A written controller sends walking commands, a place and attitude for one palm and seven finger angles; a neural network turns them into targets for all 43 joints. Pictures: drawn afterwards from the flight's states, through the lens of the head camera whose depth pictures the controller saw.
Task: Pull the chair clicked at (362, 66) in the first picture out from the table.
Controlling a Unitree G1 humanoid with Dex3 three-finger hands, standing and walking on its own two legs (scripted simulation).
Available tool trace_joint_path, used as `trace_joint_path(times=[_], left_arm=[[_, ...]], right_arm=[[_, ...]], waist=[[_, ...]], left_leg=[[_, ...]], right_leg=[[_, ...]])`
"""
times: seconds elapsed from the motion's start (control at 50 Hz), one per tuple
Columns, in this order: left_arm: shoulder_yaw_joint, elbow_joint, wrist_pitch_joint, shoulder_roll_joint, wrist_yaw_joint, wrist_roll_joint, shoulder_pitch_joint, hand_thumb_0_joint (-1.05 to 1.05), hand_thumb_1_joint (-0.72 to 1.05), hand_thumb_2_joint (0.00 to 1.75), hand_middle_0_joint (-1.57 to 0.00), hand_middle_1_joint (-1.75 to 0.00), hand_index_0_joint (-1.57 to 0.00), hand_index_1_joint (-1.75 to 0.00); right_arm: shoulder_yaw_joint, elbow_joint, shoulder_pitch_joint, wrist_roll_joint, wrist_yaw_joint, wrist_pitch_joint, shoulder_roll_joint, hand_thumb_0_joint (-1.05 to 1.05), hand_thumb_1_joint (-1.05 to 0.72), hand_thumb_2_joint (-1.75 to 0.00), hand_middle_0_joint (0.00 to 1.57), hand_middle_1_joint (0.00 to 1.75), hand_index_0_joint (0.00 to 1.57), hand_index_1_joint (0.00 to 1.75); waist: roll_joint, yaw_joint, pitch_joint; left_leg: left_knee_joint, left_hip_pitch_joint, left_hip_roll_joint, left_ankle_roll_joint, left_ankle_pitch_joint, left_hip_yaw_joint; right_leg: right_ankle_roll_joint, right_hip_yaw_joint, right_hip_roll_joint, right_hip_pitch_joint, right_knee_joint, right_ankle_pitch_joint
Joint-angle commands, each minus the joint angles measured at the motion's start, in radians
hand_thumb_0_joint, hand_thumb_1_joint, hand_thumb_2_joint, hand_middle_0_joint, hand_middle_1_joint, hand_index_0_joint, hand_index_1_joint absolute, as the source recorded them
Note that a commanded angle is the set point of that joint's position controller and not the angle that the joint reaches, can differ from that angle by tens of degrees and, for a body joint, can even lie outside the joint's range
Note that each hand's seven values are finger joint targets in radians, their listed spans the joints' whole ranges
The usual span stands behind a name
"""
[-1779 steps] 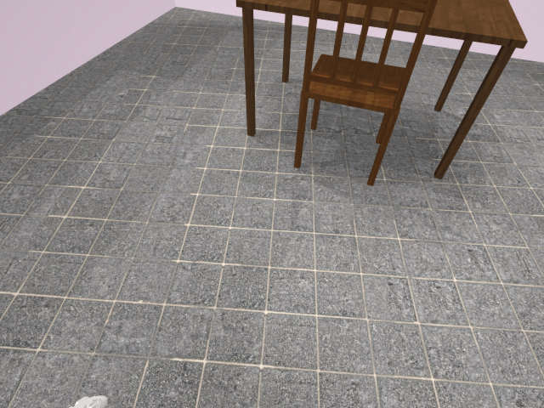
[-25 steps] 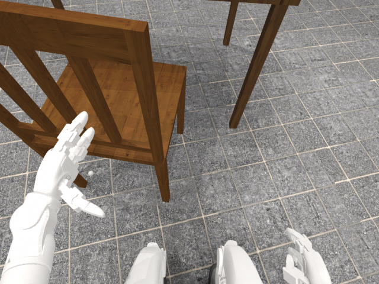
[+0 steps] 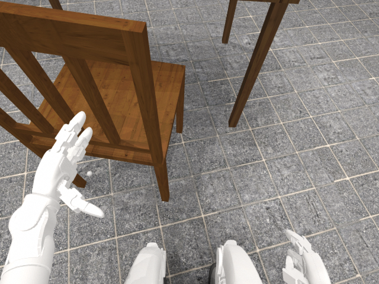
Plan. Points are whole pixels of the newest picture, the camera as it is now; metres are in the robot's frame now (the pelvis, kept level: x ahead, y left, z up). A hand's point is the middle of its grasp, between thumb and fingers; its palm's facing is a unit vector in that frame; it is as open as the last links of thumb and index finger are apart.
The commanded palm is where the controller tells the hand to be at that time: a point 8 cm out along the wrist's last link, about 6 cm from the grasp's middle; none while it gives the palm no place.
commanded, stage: aim the fingers beside a spindle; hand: left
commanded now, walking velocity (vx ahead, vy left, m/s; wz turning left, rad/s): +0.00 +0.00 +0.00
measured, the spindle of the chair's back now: (56, 101) +0.48 +0.30 +0.04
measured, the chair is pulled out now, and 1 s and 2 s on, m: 0.22 0.22 0.22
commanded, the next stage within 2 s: push the fingers through the gap in 0.18 s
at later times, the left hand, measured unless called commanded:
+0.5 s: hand (91, 167) +0.33 +0.20 +0.02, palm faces -0.16 -0.99 -0.05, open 16.9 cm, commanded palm +0.33 +0.25 +0.03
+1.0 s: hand (102, 143) +0.39 +0.20 +0.02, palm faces -0.15 -0.99 -0.06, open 16.9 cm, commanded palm +0.38 +0.24 +0.03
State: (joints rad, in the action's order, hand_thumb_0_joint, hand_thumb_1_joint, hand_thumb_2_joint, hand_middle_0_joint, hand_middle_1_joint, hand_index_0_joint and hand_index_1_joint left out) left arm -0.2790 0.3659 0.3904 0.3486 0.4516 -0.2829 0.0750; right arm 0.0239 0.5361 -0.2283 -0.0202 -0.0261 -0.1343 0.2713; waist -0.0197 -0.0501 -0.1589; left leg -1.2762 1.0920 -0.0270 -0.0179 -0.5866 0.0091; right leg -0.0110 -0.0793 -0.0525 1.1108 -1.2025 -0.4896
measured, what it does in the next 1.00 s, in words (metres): stands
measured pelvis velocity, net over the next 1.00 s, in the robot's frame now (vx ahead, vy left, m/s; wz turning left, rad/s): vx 0.00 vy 0.00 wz -0.01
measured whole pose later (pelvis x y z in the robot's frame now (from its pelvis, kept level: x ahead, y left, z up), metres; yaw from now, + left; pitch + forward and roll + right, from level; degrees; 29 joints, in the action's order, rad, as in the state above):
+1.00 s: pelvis +0.00 +0.00 +0.00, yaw -1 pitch +24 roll -3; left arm -0.30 0.61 0.39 0.39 0.42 -0.22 0.35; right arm 0.03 0.57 -0.25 -0.01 -0.03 -0.08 0.27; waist -0.02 -0.09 -0.15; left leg -1.28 1.12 -0.03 -0.02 -0.58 0.00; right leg -0.01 -0.07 -0.05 1.15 -1.20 -0.48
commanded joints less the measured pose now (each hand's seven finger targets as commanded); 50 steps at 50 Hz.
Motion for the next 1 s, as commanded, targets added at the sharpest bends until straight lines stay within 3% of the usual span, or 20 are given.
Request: trace_joint_path(times=[0.0, 0.04, 0.08, 0.12, 0.18, 0.22, 0.24, 0.32, 0.34, 0.42, 0.46, 0.52, 0.56, 0.62, 0.66, 0.7, 0.78, 0.88, 0.98], left_arm=[[-0.09, -0.176, 0.067, 0.198, 0.001, -0.024, 0.147, 0.0, -0.5, 0.3, -0.06, -0.08, -0.06, -0.08], [-0.115, -0.176, 0.068, 0.223, 0.004, -0.022, 0.145, 0.0, -0.5, 0.3, -0.06, -0.08, -0.06, -0.08], [-0.069, -0.211, 0.068, 0.178, 0.009, -0.025, 0.166, 0.0, -0.5, 0.3, -0.06, -0.08, -0.06, -0.08], [-0.089, -0.215, 0.071, 0.203, 0.008, -0.027, 0.168, 0.0, -0.5, 0.3, -0.06, -0.08, -0.06, -0.08], [-0.083, -0.202, 0.062, 0.189, 0.01, -0.029, 0.14, 0.0, -0.5, 0.3, -0.06, -0.08, -0.06, -0.08], [-0.087, -0.215, 0.062, 0.192, 0.012, -0.03, 0.119, 0.0, -0.5, 0.3, -0.06, -0.08, -0.06, -0.08], [-0.071, -0.211, 0.059, 0.176, 0.013, -0.029, 0.117, 0.0, -0.5, 0.3, -0.06, -0.08, -0.06, -0.08], [-0.072, -0.198, 0.059, 0.189, 0.0, -0.018, 0.193, 0.0, -0.5, 0.3, -0.06, -0.08, -0.06, -0.08], [-0.058, -0.201, 0.063, 0.18, -0.004, -0.014, 0.232, 0.0, -0.5, 0.3, -0.06, -0.08, -0.06, -0.08], [-0.059, -0.185, 0.066, 0.2, -0.011, 0.001, 0.315, 0.0, -0.5, 0.3, -0.06, -0.08, -0.06, -0.08], [-0.056, -0.16, 0.057, 0.19, -0.011, 0.0, 0.299, 0.0, -0.5, 0.3, -0.06, -0.08, -0.06, -0.08], [-0.092, -0.115, 0.044, 0.225, -0.014, 0.006, 0.275, 0.0, -0.5, 0.3, -0.06, -0.08, -0.06, -0.08], [-0.069, -0.1, 0.038, 0.207, -0.015, 0.007, 0.34, 0.0, -0.5, 0.3, -0.06, -0.08, -0.06, -0.08], [-0.078, -0.101, 0.052, 0.225, -0.016, 0.013, 0.383, 0.0, -0.5, 0.3, -0.06, -0.08, -0.06, -0.08], [-0.051, -0.071, 0.054, 0.195, -0.016, 0.012, 0.421, 0.0, -0.5, 0.3, -0.06, -0.08, -0.06, -0.08], [-0.055, -0.041, 0.058, 0.21, -0.02, 0.019, 0.454, 0.0, -0.5, 0.3, -0.06, -0.08, -0.06, -0.08], [-0.065, 0.004, 0.054, 0.215, -0.027, 0.031, 0.468, 0.0, -0.5, 0.3, -0.06, -0.08, -0.06, -0.08], [-0.103, 0.039, 0.063, 0.255, -0.038, 0.041, 0.483, 0.0, -0.5, 0.3, -0.06, -0.08, -0.06, -0.08], [-0.103, 0.056, 0.083, 0.262, -0.038, 0.042, 0.55, 0.0, -0.5, 0.3, -0.06, -0.08, -0.06, -0.08]], right_arm=[[-0.069, -0.117, -0.027, -0.005, -0.018, -0.042, 0.157, 0.0, -0.9, -0.9, 0.2, 0.3, 0.2, 0.3], [-0.068, -0.122, -0.023, -0.005, -0.019, -0.037, 0.156, 0.0, -0.9, -0.9, 0.2, 0.3, 0.2, 0.3], [-0.067, -0.126, -0.017, -0.006, -0.017, -0.039, 0.15, 0.0, -0.9, -0.9, 0.2, 0.3, 0.2, 0.3], [-0.068, -0.123, -0.024, -0.005, -0.019, -0.041, 0.155, 0.0, -0.9, -0.9, 0.2, 0.3, 0.2, 0.3], [-0.069, -0.124, -0.025, -0.005, -0.017, -0.04, 0.155, 0.0, -0.9, -0.9, 0.2, 0.3, 0.2, 0.3], [-0.069, -0.128, -0.022, -0.005, -0.015, -0.041, 0.155, 0.0, -0.9, -0.9, 0.2, 0.3, 0.2, 0.3], [-0.07, -0.128, -0.024, -0.007, -0.015, -0.04, 0.155, 0.0, -0.9, -0.9, 0.2, 0.3, 0.2, 0.3], [-0.069, -0.117, -0.028, -0.004, -0.02, -0.039, 0.159, 0.0, -0.9, -0.9, 0.2, 0.3, 0.2, 0.3], [-0.068, -0.112, -0.025, -0.004, -0.022, -0.041, 0.159, 0.0, -0.9, -0.9, 0.2, 0.3, 0.2, 0.3], [-0.068, -0.098, -0.034, -0.001, -0.029, -0.044, 0.162, 0.0, -0.9, -0.9, 0.2, 0.3, 0.2, 0.3], [-0.067, -0.095, -0.038, 0.0, -0.027, -0.042, 0.159, 0.0, -0.9, -0.9, 0.2, 0.3, 0.2, 0.3], [-0.066, -0.098, -0.044, -0.001, -0.024, -0.029, 0.161, 0.0, -0.9, -0.9, 0.2, 0.3, 0.2, 0.3], [-0.061, -0.096, -0.037, -0.001, -0.022, -0.022, 0.158, 0.0, -0.9, -0.9, 0.2, 0.3, 0.2, 0.3], [-0.062, -0.092, -0.05, -0.001, -0.025, -0.02, 0.16, 0.0, -0.9, -0.9, 0.2, 0.3, 0.2, 0.3], [-0.062, -0.082, -0.052, -0.001, -0.025, -0.02, 0.158, 0.0, -0.9, -0.9, 0.2, 0.3, 0.2, 0.3], [-0.062, -0.074, -0.063, 0.0, -0.027, -0.018, 0.163, 0.0, -0.9, -0.9, 0.2, 0.3, 0.2, 0.3], [-0.064, -0.066, -0.072, 0.0, -0.022, -0.005, 0.16, 0.0, -0.9, -0.9, 0.2, 0.3, 0.2, 0.3], [-0.065, -0.064, -0.086, 0.003, -0.016, 0.014, 0.158, 0.0, -0.9, -0.9, 0.2, 0.3, 0.2, 0.3], [-0.064, -0.055, -0.093, 0.004, -0.014, 0.025, 0.162, 0.0, -0.9, -0.9, 0.2, 0.3, 0.2, 0.3]], waist=[[-0.038, -0.005, -0.365], [-0.054, 0.006, -0.374], [-0.088, -0.003, -0.377], [-0.078, -0.002, -0.389], [-0.055, -0.002, -0.379], [-0.072, 0.005, -0.396], [-0.062, -0.004, -0.38], [-0.054, -0.017, -0.355], [-0.082, -0.021, -0.348], [-0.086, -0.023, -0.388], [-0.092, -0.014, -0.404], [-0.062, -0.004, -0.418], [-0.069, -0.017, -0.386], [-0.078, -0.018, -0.422], [-0.076, -0.031, -0.397], [-0.062, -0.036, -0.4], [-0.074, -0.028, -0.415], [-0.046, -0.025, -0.436], [-0.068, -0.034, -0.446]], left_leg=[[0.179, -0.223, 0.021, -0.001, 0.352, 0.037], [0.18, -0.219, 0.022, 0.001, 0.354, 0.033], [0.182, -0.252, 0.022, 0.003, 0.369, 0.034], [0.181, -0.265, 0.019, 0.004, 0.385, 0.043], [0.181, -0.256, 0.019, 0.004, 0.392, 0.042], [0.179, -0.257, 0.019, 0.004, 0.401, 0.041], [0.179, -0.264, 0.018, 0.004, 0.403, 0.041], [0.175, -0.239, 0.017, 0.004, 0.35, 0.046], [0.176, -0.248, 0.018, 0.006, 0.35, 0.048], [0.172, -0.27, 0.017, 0.007, 0.353, 0.054], [0.177, -0.29, 0.017, 0.01, 0.383, 0.055], [0.177, -0.265, 0.016, 0.008, 0.404, 0.051], [0.177, -0.237, 0.019, 0.006, 0.355, 0.044], [0.177, -0.256, 0.017, 0.005, 0.363, 0.046], [0.179, -0.26, 0.017, 0.006, 0.349, 0.047], [0.177, -0.25, 0.016, 0.004, 0.343, 0.05], [0.178, -0.255, 0.017, 0.005, 0.36, 0.043], [0.168, -0.23, 0.017, 0.001, 0.396, 0.03], [0.168, -0.254, 0.014, 0.004, 0.41, 0.037]], right_leg=[[0.032, 0.026, 0.051, -0.26, 0.129, 0.201], [0.034, 0.03, 0.049, -0.273, 0.125, 0.206], [0.034, 0.027, 0.048, -0.253, 0.129, 0.211], [0.034, 0.024, 0.05, -0.248, 0.123, 0.214], [0.033, 0.021, 0.05, -0.258, 0.125, 0.225], [0.034, 0.022, 0.05, -0.265, 0.12, 0.231], [0.032, 0.02, 0.05, -0.25, 0.122, 0.232], [0.032, 0.019, 0.052, -0.215, 0.121, 0.186], [0.034, 0.017, 0.049, -0.198, 0.116, 0.18], [0.037, 0.02, 0.048, -0.191, 0.113, 0.176], [0.038, 0.017, 0.047, -0.204, 0.116, 0.193], [0.037, 0.02, 0.048, -0.238, 0.113, 0.217], [0.034, 0.024, 0.047, -0.228, 0.123, 0.192], [0.036, 0.027, 0.048, -0.23, 0.121, 0.194], [0.035, 0.024, 0.048, -0.21, 0.128, 0.182], [0.036, 0.025, 0.05, -0.207, 0.125, 0.176], [0.035, 0.03, 0.047, -0.221, 0.13, 0.195], [0.033, 0.04, 0.049, -0.276, 0.127, 0.254], [0.034, 0.037, 0.051, -0.255, 0.123, 0.255]])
